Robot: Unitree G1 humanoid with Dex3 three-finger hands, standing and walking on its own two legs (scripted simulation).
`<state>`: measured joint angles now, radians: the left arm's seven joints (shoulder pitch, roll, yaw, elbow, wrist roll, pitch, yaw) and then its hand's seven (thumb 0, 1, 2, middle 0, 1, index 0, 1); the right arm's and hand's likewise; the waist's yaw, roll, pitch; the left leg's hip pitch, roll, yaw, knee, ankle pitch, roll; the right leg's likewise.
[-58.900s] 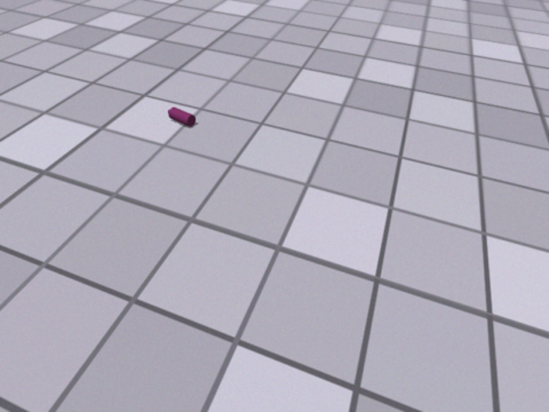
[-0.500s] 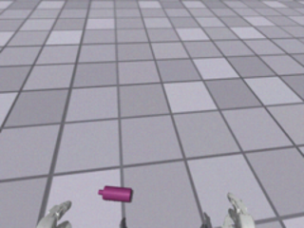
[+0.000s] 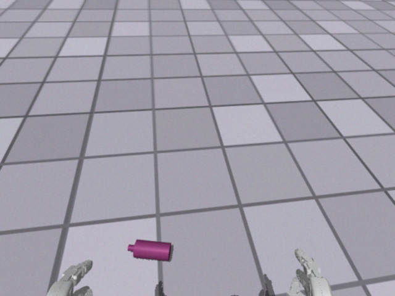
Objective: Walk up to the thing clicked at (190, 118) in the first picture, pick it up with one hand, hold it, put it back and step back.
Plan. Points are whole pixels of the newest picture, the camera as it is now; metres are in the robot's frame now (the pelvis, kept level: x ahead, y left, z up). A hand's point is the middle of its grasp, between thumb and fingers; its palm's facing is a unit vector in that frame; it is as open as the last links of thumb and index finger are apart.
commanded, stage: home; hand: left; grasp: from above
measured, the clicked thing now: (149, 249) +0.49 +0.18 -0.67
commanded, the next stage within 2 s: stand in 0.08 s
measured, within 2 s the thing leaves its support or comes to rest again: neither
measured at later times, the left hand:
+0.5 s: hand out of the picture +0.10 +0.24 -0.10, palm faces +0.04 -0.94 -0.35, open 7.4 cm
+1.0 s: hand out of the picture +0.03 +0.23 -0.10, palm faces +0.08 -0.94 -0.33, open 7.4 cm
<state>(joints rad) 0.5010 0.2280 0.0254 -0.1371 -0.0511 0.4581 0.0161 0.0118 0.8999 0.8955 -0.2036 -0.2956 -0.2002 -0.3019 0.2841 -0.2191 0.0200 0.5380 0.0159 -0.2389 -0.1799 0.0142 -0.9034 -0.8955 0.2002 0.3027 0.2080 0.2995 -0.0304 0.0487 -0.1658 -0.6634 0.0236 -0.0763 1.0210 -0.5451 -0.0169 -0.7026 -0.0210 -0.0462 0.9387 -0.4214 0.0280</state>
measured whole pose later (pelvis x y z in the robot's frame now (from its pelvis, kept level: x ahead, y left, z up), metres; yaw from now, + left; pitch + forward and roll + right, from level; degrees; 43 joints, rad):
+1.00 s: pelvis -0.01 -0.01 +0.06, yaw +2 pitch -5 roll +0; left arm 0.17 0.28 0.04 1.11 0.03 0.01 0.02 0.01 0.90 0.90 -0.21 -0.30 -0.20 -0.30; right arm 0.19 -0.28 -0.04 1.07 -0.03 0.00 -0.03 0.01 -0.91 -0.90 0.20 0.30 0.21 0.30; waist 0.02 0.02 0.05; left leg -0.09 0.00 -0.07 0.43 -0.26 -0.02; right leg -0.16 -0.05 -0.05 0.43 -0.19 0.02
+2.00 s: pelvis +0.00 -0.03 +0.07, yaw +1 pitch -3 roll +0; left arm 0.10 0.31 0.04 1.17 0.02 0.00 0.00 0.01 0.90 0.90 -0.21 -0.30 -0.20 -0.30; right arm 0.15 -0.33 -0.01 1.12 -0.02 -0.01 -0.01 0.01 -0.91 -0.90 0.20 0.30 0.21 0.30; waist 0.01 0.03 0.06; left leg -0.07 0.03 -0.07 0.34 -0.22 -0.05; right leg -0.14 -0.02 -0.06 0.36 -0.17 0.00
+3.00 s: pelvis -0.05 +0.02 +0.04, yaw +2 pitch -1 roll -1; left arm 0.00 0.39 0.07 0.95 0.02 0.05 0.01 0.01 0.90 0.89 -0.21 -0.30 -0.20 -0.30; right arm 0.13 -0.41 -0.06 0.96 0.00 0.04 0.01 0.00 -0.91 -0.90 0.20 0.30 0.21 0.30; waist -0.02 -0.01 0.18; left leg -0.26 -0.02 -0.04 0.66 -0.38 0.02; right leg -0.38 -0.08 -0.03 0.61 -0.21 0.04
